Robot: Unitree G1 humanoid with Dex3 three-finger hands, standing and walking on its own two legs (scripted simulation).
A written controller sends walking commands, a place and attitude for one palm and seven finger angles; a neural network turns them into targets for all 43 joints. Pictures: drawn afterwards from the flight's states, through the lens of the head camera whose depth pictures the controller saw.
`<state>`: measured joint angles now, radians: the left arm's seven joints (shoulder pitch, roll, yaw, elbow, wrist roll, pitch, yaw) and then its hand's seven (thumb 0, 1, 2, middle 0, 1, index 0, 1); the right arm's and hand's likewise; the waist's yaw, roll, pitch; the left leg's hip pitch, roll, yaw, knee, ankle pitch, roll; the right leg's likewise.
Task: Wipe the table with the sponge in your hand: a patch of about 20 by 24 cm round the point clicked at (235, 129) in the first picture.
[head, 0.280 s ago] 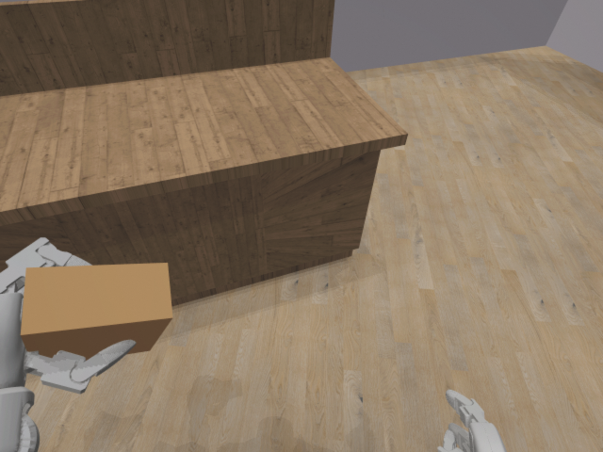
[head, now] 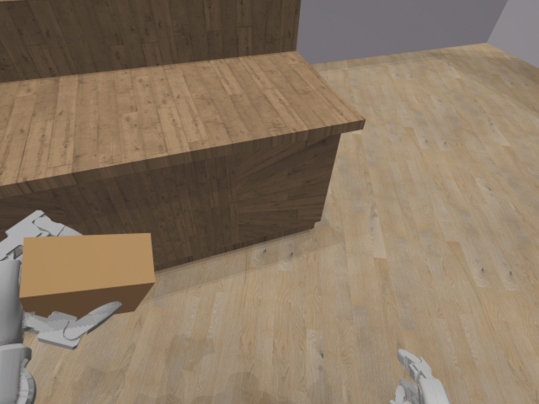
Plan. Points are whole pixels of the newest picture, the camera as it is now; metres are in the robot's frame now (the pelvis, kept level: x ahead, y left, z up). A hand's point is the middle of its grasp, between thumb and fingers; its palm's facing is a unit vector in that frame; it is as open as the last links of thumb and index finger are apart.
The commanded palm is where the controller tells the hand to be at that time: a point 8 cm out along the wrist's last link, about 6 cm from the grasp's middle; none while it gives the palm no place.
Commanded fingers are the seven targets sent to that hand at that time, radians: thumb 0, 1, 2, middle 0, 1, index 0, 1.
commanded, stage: look at it before walking up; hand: left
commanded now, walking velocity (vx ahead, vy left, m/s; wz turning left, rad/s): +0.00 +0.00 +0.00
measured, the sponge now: (106, 279) +0.22 +0.21 +0.14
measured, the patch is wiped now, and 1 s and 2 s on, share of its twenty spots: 0.00 0.00 0.00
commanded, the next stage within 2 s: walk to a spot facing it in 0.12 s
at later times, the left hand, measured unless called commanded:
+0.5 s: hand (86, 259) +0.23 +0.23 +0.16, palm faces +0.43 -0.83 -0.36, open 9.8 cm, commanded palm +0.18 +0.27 +0.18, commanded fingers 0.00 0.10 1.30 -1.20 -1.60 -1.20 -1.60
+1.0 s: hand (136, 175) +0.36 +0.21 +0.18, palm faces +0.36 -0.83 -0.42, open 9.8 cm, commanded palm +0.31 +0.26 +0.18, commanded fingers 0.00 0.10 1.30 -1.20 -1.60 -1.20 -1.60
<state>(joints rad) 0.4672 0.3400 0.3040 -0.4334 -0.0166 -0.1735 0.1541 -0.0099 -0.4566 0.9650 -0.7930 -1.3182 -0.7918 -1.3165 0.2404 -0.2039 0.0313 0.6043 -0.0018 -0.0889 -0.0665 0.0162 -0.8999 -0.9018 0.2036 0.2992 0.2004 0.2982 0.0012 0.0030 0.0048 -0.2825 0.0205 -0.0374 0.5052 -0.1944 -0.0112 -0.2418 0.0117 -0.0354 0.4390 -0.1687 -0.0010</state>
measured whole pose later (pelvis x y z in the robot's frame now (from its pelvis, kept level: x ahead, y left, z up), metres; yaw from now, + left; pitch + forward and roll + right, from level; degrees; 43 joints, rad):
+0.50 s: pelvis +0.02 -0.01 -0.01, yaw +0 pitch -2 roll -1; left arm 0.46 0.34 0.32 -0.44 -0.01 -0.18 0.17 -0.01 -0.46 0.97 -0.79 -1.32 -0.79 -1.32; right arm 0.26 -0.21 0.03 0.61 -0.01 -0.08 -0.08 0.02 -0.90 -0.90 0.20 0.30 0.20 0.30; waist -0.01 0.00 -0.03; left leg -0.30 0.04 -0.01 0.61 -0.27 -0.01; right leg -0.28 0.02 -0.03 0.59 -0.28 -0.03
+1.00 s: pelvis +0.14 -0.02 +0.00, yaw -2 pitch -1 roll -1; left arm 0.48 0.37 0.35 -0.53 -0.01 -0.21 0.15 -0.01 -0.46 0.97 -0.80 -1.32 -0.79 -1.32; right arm 0.22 -0.13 0.04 0.60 -0.01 -0.10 -0.04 0.02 -0.90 -0.90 0.20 0.30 0.20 0.30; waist 0.00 0.00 0.03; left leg -0.15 0.11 0.15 0.50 -0.33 -0.02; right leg -0.51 -0.04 -0.10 0.96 -0.36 0.02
